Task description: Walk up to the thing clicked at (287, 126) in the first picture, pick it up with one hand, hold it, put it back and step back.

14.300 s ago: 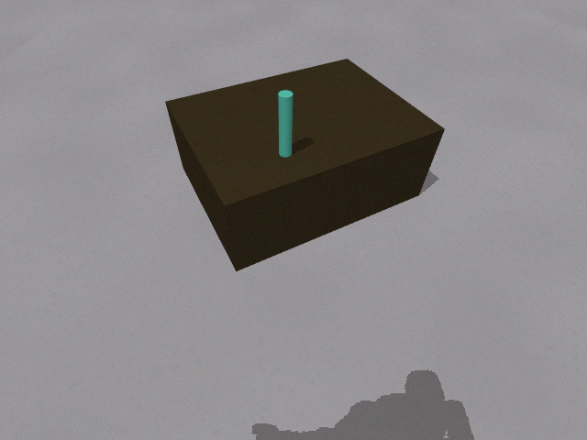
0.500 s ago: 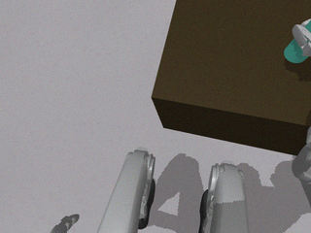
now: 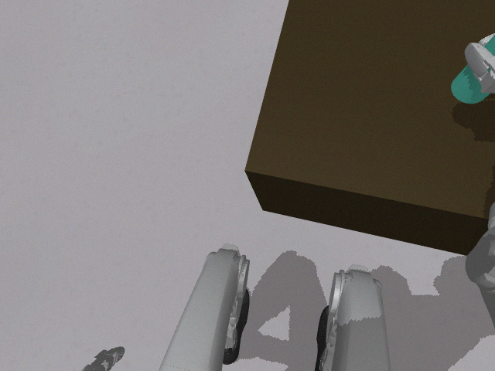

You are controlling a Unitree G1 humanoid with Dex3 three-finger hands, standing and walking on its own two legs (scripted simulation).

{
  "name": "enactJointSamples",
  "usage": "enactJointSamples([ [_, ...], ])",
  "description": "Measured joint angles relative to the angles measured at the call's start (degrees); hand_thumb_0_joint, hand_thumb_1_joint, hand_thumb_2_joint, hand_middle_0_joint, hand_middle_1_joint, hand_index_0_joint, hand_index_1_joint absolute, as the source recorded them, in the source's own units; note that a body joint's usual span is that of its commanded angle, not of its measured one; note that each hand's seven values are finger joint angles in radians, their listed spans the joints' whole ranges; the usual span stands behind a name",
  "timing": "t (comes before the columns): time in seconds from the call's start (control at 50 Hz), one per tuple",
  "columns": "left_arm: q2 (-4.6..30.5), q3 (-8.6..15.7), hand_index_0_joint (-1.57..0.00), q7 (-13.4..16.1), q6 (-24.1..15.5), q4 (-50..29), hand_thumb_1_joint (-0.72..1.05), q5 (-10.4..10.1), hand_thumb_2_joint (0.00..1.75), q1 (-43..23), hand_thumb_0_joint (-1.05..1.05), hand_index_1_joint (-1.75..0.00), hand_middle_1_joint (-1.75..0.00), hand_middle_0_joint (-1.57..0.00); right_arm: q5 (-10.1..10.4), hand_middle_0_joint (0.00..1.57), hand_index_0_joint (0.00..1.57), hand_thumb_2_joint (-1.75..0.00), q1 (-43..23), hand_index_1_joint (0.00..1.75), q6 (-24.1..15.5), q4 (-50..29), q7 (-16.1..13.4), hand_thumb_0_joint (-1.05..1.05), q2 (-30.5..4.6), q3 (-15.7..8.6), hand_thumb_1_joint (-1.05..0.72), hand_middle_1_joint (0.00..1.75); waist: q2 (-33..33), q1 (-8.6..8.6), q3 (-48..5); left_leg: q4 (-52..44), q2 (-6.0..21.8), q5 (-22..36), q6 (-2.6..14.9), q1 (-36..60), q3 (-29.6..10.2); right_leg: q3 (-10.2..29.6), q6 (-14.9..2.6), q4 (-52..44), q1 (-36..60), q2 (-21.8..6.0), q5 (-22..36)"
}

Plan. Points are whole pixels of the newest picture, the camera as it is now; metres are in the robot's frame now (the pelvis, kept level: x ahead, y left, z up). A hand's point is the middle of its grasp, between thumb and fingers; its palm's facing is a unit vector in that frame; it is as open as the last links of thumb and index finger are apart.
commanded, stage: settle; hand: right
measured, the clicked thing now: out of the picture +0.56 -0.25 +0.08
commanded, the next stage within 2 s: lift in 0.18 s
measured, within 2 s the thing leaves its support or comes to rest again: neither
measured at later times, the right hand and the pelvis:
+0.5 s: hand out of the picture +0.56 -0.25 +0.06, palm faces +0.24 +0.97 -0.03, open 7.9 cm; pelvis +0.00 +0.00 +0.03, yaw +0 degrees
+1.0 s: hand out of the picture +0.48 -0.24 +0.16, palm faces +0.25 +0.97 -0.02, open 7.9 cm; pelvis +0.02 -0.01 +0.12, yaw -2 degrees
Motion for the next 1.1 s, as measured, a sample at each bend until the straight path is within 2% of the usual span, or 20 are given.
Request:
enactJointSamples([
  [0.2,-0.21,0.09,-0.20,0.08,-0.15,-0.16,0.90,0.18,0.87,-0.07,0.00,-0.28,-0.29,-0.19,-0.19,0.86,0.88,-1.13,0.11,1.29,-0.83,1.92,-0.56,-0.02,-0.03,-0.30,0.24,1.25,-0.15,0.14,-0.17,-2.63,-0.26,0.51,-0.05,2.66,-0.05,-0.22,-0.11,-2.44,2.70,-0.32,0.28],
  [0.4,-0.14,0.35,-0.21,0.01,-0.12,-0.18,0.90,0.36,0.86,0.35,0.00,-0.27,-0.29,-0.19,-0.04,0.86,0.89,-1.13,1.98,1.29,-1.58,0.25,-0.43,-0.02,0.61,-0.19,0.25,1.25,0.14,-0.02,0.25,-3.99,-0.22,0.96,-0.15,4.05,-0.06,-0.32,-0.22,-3.65,3.98,-0.30,0.68],
  [0.64,-0.76,1.18,-0.21,0.64,-0.37,0.63,0.90,-0.38,0.86,0.72,0.00,-0.27,-0.28,-0.19,1.49,0.88,0.90,-1.13,8.42,1.27,-0.51,-5.21,-1.64,-0.02,5.37,1.11,0.26,1.24,-0.21,-1.66,-0.70,-9.17,-0.19,1.85,-0.17,10.64,-0.07,-0.69,-0.33,-8.72,10.50,-0.37,1.54],
  [0.86,-1.90,1.72,-0.20,1.37,-1.32,0.57,0.90,-1.35,0.87,0.60,0.00,-0.27,-0.28,-0.19,3.63,0.88,0.90,-1.14,17.54,1.27,-0.39,-11.33,-2.91,-0.02,10.87,4.57,0.26,1.24,-0.01,-3.68,-1.08,-18.15,-0.07,3.76,-0.04,22.15,0.07,-1.13,-0.33,-17.62,21.87,-0.37,3.51],
  [1.1,-2.48,2.83,-0.20,2.15,-2.96,1.49,0.89,-2.02,0.88,0.44,0.01,-0.27,-0.28,-0.19,5.22,0.88,0.90,-1.15,30.34,1.27,-0.58,-21.35,-5.86,-0.02,17.82,10.48,0.27,1.24,0.57,-6.30,-0.25,-29.85,0.32,6.76,-0.12,37.53,0.06,-1.83,-0.41,-29.24,37.07,-0.03,6.61],
])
